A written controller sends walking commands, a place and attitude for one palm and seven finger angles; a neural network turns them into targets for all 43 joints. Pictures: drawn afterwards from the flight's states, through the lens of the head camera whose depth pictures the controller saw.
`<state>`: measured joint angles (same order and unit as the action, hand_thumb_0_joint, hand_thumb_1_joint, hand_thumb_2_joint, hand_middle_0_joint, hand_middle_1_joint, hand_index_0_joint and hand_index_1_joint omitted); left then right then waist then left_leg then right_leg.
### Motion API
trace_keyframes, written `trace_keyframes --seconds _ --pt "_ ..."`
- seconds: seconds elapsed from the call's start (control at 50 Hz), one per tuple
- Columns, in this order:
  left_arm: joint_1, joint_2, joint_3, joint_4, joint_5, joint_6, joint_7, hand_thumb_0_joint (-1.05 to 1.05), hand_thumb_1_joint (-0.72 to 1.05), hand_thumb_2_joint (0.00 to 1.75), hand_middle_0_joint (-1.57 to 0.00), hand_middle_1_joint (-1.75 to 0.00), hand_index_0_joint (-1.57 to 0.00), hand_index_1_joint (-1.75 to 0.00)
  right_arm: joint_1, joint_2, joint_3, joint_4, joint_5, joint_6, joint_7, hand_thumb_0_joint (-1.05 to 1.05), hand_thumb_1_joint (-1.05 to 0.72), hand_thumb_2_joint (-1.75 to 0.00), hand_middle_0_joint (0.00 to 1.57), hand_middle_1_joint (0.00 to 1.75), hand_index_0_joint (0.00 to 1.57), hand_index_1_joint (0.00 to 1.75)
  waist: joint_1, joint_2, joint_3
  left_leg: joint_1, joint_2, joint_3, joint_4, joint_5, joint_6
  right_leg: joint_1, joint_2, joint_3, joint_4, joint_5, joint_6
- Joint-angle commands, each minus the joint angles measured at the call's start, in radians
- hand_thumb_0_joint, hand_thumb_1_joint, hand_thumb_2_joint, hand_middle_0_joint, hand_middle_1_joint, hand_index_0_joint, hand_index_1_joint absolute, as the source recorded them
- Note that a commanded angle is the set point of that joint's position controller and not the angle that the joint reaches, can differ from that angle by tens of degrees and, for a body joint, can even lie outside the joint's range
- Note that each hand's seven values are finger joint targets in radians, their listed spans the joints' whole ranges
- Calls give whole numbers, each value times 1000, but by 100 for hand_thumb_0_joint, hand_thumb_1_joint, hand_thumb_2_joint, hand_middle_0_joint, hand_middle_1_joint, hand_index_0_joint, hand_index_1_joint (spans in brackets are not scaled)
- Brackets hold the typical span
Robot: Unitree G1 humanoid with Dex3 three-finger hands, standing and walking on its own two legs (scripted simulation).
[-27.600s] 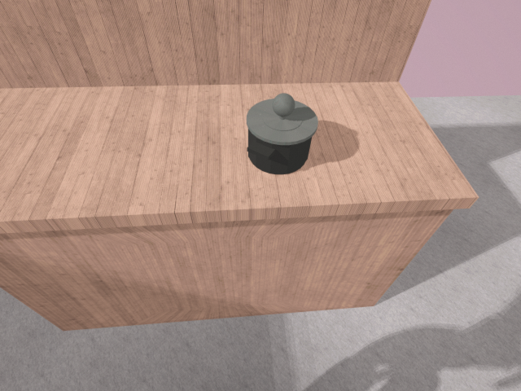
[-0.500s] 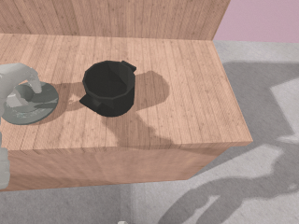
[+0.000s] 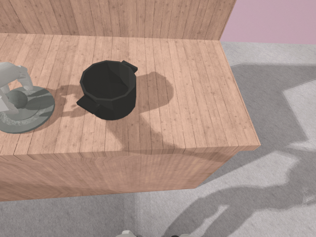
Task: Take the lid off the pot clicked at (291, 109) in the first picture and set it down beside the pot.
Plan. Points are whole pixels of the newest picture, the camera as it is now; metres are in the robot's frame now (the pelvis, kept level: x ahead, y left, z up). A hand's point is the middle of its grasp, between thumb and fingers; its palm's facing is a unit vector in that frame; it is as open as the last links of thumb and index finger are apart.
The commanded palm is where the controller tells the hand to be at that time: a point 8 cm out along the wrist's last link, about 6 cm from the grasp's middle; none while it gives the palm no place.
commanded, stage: open the fingers wide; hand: left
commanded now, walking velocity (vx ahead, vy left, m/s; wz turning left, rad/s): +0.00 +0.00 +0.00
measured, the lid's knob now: (16, 99) +0.46 +0.36 +0.03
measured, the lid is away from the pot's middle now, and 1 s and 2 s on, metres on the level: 0.24 0.24 0.24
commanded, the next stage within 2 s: raise the empty hand in 0.32 s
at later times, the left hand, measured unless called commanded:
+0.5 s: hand out of the picture +0.44 +0.36 +0.07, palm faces -0.45 -0.12 -0.89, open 11.0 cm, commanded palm +0.47 +0.35 +0.13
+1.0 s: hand out of the picture +0.45 +0.38 +0.13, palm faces -0.36 -0.12 -0.92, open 11.0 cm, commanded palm +0.47 +0.36 +0.19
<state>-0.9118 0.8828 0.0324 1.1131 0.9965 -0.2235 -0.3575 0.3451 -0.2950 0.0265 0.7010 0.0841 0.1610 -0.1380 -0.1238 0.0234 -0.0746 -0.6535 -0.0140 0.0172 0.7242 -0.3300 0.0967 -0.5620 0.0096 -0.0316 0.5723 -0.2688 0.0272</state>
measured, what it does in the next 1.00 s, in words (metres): stands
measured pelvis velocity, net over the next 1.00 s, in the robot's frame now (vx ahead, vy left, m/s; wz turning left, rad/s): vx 0.00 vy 0.03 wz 0.01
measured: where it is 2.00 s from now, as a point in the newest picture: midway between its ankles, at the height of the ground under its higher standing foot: outside the picture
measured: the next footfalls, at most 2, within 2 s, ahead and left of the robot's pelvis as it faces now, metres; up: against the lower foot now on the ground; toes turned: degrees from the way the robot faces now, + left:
none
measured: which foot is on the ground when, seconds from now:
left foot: down 0.00-1.00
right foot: down 0.00-1.00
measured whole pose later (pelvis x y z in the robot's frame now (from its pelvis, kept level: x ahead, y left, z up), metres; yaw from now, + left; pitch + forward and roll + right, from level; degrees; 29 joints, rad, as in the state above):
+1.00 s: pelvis +0.00 +0.03 +0.01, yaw +0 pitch +12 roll -5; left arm -1.01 0.85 -0.02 1.08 0.99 -0.16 -0.39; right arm 0.35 -0.28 0.02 0.70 0.07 0.15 -0.11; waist -0.11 0.03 -0.08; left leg -0.56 -0.05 0.03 0.64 -0.29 0.14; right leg -0.46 -0.02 -0.02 0.47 -0.23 -0.02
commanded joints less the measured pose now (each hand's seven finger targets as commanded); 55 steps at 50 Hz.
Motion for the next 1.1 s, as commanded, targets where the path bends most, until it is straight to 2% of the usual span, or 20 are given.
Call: trace_keyframes --seconds 0.0,0.06,0.1,0.18,0.26,0.28,0.36,0.42,0.46,0.52,0.6,0.68,0.76,0.84,0.88,0.92,0.98,1.0,1.04,1.08 --pt "-434 377 96 -175 -14 1 39 0 5 52 -31 -94 -31 -94 99 -198 -54 -57 1 -16 -22 0 -90 -90 20 30 20 30 4 165 -385 418 27 -65 -62 418 -23 -17 52 -43 -38 148 -75" --pt "-414 349 76 -158 1 5 42 0 5 52 -31 -94 -31 -94 102 -194 -54 -60 1 -15 -17 0 -90 -90 20 30 20 30 6 184 -363 425 30 -73 -62 431 -31 -53 57 -50 -39 126 -79" --pt "-416 378 100 -182 5 1 41 0 5 52 -31 -94 -31 -94 106 -193 -55 -63 -3 -10 -15 0 -90 -90 20 30 20 30 13 203 -406 448 29 -73 -51 490 -34 -34 57 -47 -34 154 -78" --pt "-415 339 81 -180 -10 4 29 0 5 53 -31 -94 -31 -94 108 -193 -62 -59 -3 -6 -12 0 -90 -90 20 30 20 30 5 175 -413 464 33 -75 -50 519 -32 -46 58 -49 -37 171 -75" --pt "-431 347 82 -175 -12 9 23 0 5 53 -31 -93 -31 -93 111 -194 -64 -56 0 -1 -13 0 -90 -90 20 30 20 30 -3 127 -404 431 32 -70 -56 442 -21 -35 58 -46 -42 149 -71" --pt "-440 377 106 -209 -9 0 28 0 5 53 -31 -94 -31 -94 104 -198 -64 -56 -3 -2 -13 0 -90 -90 20 30 20 30 8 176 -420 462 35 -75 -54 500 -29 -42 55 -45 -39 163 -76" --pt "-407 351 93 -168 -1 -4 32 0 5 52 -31 -94 -31 -94 100 -190 -61 -60 -3 1 -11 0 -90 -90 20 30 20 30 5 169 -397 457 35 -80 -47 513 -37 -62 59 -49 -37 148 -74" --pt "-444 324 75 -221 -1 0 34 0 5 52 -31 -94 -31 -94 101 -187 -68 -60 -8 5 -1 0 -90 -90 20 30 20 30 10 226 -409 519 42 -97 -54 559 -51 -91 59 -53 -44 131 -78" --pt "-462 375 117 -257 -1 0 41 0 5 52 -31 -94 -31 -94 100 -189 -69 -66 -9 6 -1 0 -90 -90 20 30 20 30 17 211 -453 541 43 -108 -62 565 -53 -57 57 -50 -50 141 -78" --pt "-499 351 101 -280 -9 7 43 0 5 52 -31 -94 -31 -94 97 -186 -72 -62 -10 1 -4 0 -90 -90 20 30 20 30 9 215 -471 577 48 -115 -72 582 -54 -56 55 -48 -62 147 -74" --pt "-487 250 18 -190 -18 35 31 0 5 52 -31 -94 -31 -94 89 -185 -68 -54 -4 -8 5 0 -90 -90 20 30 20 30 -2 193 -357 554 51 -122 -101 492 -56 -103 55 -53 -84 85 -75" --pt "-493 284 35 -197 -13 46 25 0 5 52 -31 -94 -31 -94 83 -189 -64 -67 -1 -15 9 0 -90 -90 20 30 20 30 14 162 -372 533 42 -120 -117 484 -52 -43 49 -42 -94 116 -79" --pt "-533 277 12 -184 -13 61 12 0 5 52 -31 -94 -31 -94 82 -193 -61 -72 2 -23 10 0 -90 -90 20 30 20 30 6 128 -341 504 41 -124 -147 372 -43 -30 48 -40 -109 77 -77" --pt "-594 285 26 -267 -8 52 10 0 5 52 -31 -94 -31 -94 86 -186 -70 -73 -7 -32 7 0 -90 -90 20 30 20 30 12 199 -419 628 55 -158 -151 498 -67 -41 46 -39 -119 99 -76" --pt "-573 300 47 -261 -9 49 13 0 5 52 -31 -94 -31 -94 88 -187 -70 -76 -11 -35 10 0 -90 -90 20 30 20 30 21 224 -414 661 62 -182 -156 578 -89 -54 46 -39 -118 110 -77" --pt "-561 269 29 -215 -16 61 7 0 5 52 -31 -94 -31 -94 87 -186 -70 -69 -11 -35 17 0 -90 -90 20 30 20 30 18 178 -384 639 61 -178 -165 552 -83 -47 49 -43 -131 100 -74" --pt "-551 249 15 -211 -12 77 5 0 5 52 -31 -94 -31 -94 77 -184 -73 -77 -12 -37 27 0 -90 -90 20 30 20 30 27 185 -369 635 56 -169 -171 591 -85 -29 44 -37 -142 123 -77" --pt "-533 237 6 -180 -14 85 -1 0 5 52 -31 -94 -31 -94 79 -182 -71 -75 -12 -36 31 0 -90 -90 20 30 20 30 25 147 -352 615 53 -163 -168 585 -87 -18 48 -39 -144 124 -74" --pt "-576 212 -23 -204 -14 94 -11 0 5 52 -31 -94 -31 -94 74 -183 -74 -76 -10 -34 36 0 -90 -90 20 30 20 30 20 144 -352 622 57 -175 -179 571 -95 -21 46 -37 -151 118 -72" --pt "-611 241 0 -271 -13 88 -16 0 5 52 -31 -94 -31 -94 67 -185 -79 -84 -15 -35 39 0 -90 -90 20 30 20 30 30 191 -390 677 66 -197 -185 631 -123 -21 41 -32 -152 128 -74"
